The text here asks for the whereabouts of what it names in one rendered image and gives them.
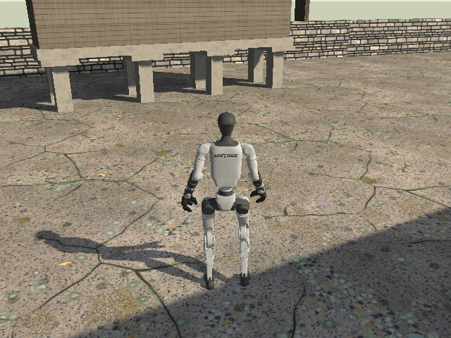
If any robot right forearm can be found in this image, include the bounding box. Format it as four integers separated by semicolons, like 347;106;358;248
253;171;265;194

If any right robot foot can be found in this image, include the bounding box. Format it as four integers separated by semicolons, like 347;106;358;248
240;271;250;287

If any robot right hand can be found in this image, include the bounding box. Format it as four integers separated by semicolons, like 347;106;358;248
250;190;266;203

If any robot right upper arm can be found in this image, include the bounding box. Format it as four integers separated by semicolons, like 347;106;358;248
241;143;259;182

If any humanoid robot head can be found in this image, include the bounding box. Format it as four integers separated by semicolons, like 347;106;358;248
214;112;238;146

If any robot left forearm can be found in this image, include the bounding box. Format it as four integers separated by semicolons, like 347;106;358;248
183;171;198;199

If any robot left hand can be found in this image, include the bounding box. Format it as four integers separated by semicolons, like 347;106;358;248
181;196;197;212

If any robot left upper arm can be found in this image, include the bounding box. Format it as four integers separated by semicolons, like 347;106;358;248
192;142;211;181

